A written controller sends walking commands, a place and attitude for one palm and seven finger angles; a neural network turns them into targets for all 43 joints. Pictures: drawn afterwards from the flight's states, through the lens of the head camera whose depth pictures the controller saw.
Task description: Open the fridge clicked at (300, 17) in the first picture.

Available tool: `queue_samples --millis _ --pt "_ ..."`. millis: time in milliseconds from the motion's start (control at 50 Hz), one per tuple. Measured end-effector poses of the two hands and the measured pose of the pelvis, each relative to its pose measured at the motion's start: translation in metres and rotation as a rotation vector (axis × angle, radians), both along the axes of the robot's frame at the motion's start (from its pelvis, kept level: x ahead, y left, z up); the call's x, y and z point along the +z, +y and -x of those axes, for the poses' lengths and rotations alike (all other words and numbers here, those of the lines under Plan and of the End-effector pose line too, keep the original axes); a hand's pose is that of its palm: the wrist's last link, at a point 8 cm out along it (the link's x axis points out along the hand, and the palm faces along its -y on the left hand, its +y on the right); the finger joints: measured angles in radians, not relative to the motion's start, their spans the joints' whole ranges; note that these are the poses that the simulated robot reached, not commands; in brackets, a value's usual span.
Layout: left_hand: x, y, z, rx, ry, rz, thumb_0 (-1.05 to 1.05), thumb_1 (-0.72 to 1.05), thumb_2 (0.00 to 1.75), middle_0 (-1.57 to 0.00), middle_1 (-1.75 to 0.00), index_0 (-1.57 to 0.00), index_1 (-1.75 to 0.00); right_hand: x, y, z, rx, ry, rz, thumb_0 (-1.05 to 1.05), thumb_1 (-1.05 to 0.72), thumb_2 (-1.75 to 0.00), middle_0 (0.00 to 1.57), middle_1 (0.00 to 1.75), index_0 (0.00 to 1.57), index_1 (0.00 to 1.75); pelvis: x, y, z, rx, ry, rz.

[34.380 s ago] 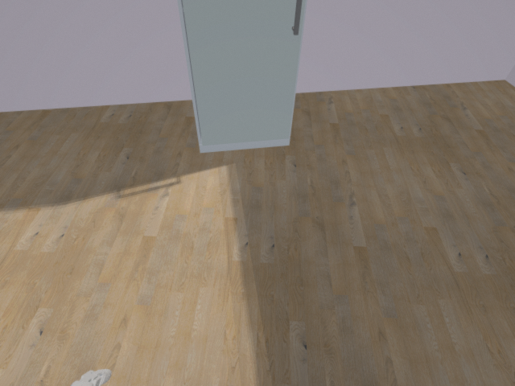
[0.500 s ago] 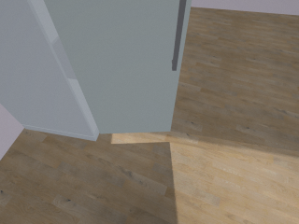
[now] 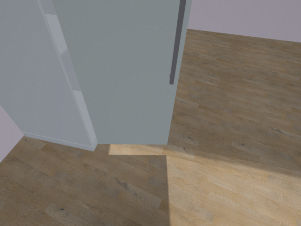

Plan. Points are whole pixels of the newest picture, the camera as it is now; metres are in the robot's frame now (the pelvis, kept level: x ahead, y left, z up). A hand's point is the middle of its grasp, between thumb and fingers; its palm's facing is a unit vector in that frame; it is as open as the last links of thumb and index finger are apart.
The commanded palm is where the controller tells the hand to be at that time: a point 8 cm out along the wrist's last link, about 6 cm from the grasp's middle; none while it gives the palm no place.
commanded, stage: let the arm hang, fingers relaxed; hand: right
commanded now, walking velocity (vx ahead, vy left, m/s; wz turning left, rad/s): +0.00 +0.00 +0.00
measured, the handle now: (176, 44) +0.78 -0.06 +0.12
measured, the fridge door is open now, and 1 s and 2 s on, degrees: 77 77 77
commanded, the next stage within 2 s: look to check the result in 0.20 s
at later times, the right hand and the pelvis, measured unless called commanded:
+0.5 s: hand out of the picture +0.06 -0.21 -0.17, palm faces -0.01 +0.96 -0.28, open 7.4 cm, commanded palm none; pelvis +0.01 +0.01 +0.00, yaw +0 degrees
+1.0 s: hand out of the picture +0.10 -0.22 -0.16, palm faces -0.03 +0.95 -0.30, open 7.4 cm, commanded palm none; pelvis +0.02 +0.01 +0.00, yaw +0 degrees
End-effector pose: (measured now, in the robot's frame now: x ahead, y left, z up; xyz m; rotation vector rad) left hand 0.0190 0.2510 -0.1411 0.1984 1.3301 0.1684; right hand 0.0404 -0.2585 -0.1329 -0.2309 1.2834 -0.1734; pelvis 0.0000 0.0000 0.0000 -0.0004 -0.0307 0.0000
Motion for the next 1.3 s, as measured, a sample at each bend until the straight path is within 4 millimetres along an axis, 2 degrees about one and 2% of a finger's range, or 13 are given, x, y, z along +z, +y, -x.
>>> queue_samples --millis 120,220,460,680,960,1300 --pt "0.002 0.004 0.009 0.013 0.03 -0.017 0.01 0.9 0.9 -0.2 -0.29 -0.2 -0.3 -0.004 0.005 0.003 0.004 0.027 -0.016 0.01 -0.91 -0.9 0.2 0.3 0.2 0.3 0.0 0.0 -0.001 0.003 0.0 0.001" --pt "0.003 0.007 0.007 0.015 0.031 -0.024 0.01 0.9 0.9 -0.2 -0.29 -0.2 -0.3 -0.005 0.007 0.003 0.006 0.038 -0.019 0.01 -0.91 -0.9 0.2 0.3 0.2 0.3 0.0 0.001 -0.002 0.004 -0.003 0.002" --pt "0.004 0.013 -0.017 -0.004 -0.005 -0.021 0.01 0.9 0.9 -0.2 -0.29 -0.2 -0.3 0.0 0.002 -0.008 0.009 0.022 0.006 0.01 -0.91 -0.9 0.2 0.3 0.2 0.3 0.001 0.005 -0.005 0.001 -0.001 0.001" --pt "0.009 0.028 -0.037 -0.019 -0.033 -0.044 0.01 0.9 0.9 -0.2 -0.29 -0.21 -0.3 0.005 -0.002 -0.026 0.02 -0.009 0.027 0.01 -0.91 -0.9 0.2 0.3 0.2 0.3 0.002 0.01 -0.011 -0.001 0.001 0.0" --pt "0.015 0.044 -0.05 -0.023 -0.037 -0.074 0.01 0.9 0.9 -0.2 -0.29 -0.21 -0.3 0.009 -0.004 -0.048 0.038 -0.033 0.038 0.01 -0.91 -0.9 0.2 0.3 0.2 0.3 0.004 0.014 -0.02 0.0 0.005 -0.001" --pt "0.017 0.047 -0.063 -0.027 -0.044 -0.074 0.01 0.9 0.9 -0.2 -0.29 -0.21 -0.3 0.011 -0.002 -0.062 0.04 -0.045 0.044 0.01 -0.91 -0.9 0.2 0.3 0.2 0.3 0.004 0.018 -0.03 0.0 0.008 -0.001"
